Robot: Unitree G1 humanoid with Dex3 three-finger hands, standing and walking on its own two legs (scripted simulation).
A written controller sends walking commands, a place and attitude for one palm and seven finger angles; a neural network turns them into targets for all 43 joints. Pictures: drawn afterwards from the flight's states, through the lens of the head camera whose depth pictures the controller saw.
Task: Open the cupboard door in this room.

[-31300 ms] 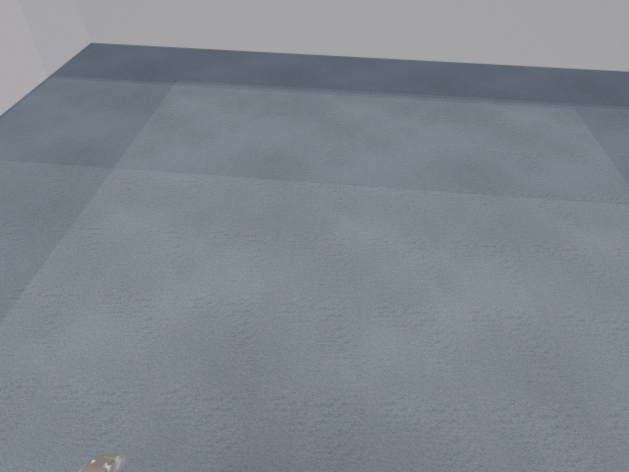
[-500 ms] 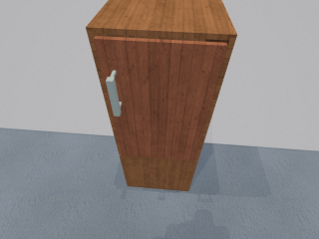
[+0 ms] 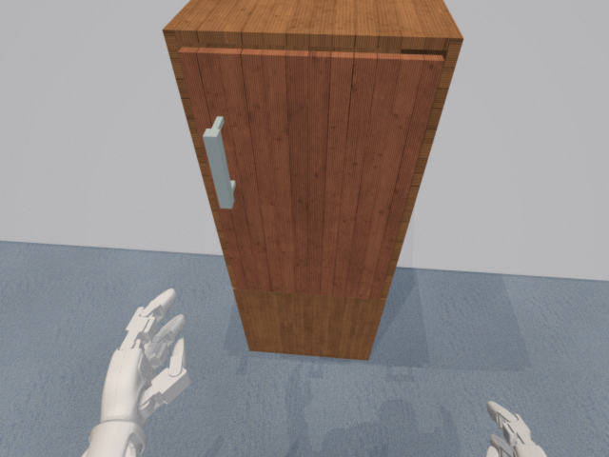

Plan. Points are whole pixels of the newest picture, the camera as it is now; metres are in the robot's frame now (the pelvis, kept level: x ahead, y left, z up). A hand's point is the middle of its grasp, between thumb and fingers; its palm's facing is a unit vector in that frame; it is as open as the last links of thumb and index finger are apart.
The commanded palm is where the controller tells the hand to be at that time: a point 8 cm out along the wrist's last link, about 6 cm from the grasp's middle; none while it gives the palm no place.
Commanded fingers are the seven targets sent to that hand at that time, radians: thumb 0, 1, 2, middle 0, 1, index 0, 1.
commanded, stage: raise the hand with hooked fingers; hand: left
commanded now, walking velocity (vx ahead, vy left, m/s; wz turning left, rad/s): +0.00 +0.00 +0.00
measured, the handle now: (223, 164) +0.54 +0.14 +0.10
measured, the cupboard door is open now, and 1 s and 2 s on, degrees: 0 0 0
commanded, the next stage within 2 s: move the hooked fingers beside the handle in 1.84 s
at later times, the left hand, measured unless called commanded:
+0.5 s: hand (147, 372) +0.23 +0.20 +0.02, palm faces -0.10 -0.99 -0.04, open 10.7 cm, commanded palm +0.20 +0.27 +0.04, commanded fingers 0.00 -0.01 0.51 -0.27 -0.88 -0.27 -0.88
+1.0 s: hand (95, 321) +0.27 +0.26 +0.08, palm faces -0.03 -1.00 -0.07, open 13.5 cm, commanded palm +0.24 +0.31 +0.09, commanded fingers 0.00 -0.50 0.30 -0.30 -1.20 -0.30 -1.20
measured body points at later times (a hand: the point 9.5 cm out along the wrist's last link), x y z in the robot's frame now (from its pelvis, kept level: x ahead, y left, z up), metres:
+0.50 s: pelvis +0.01 +0.01 -0.04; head +0.06 +0.01 +0.41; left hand +0.23 +0.26 +0.03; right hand +0.20 -0.19 -0.12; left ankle +0.01 +0.12 -0.71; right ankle +0.05 -0.11 -0.71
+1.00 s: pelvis +0.02 +0.01 -0.01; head +0.04 +0.02 +0.44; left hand +0.26 +0.31 +0.09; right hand +0.20 -0.23 -0.06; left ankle +0.01 +0.12 -0.71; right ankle +0.05 -0.11 -0.71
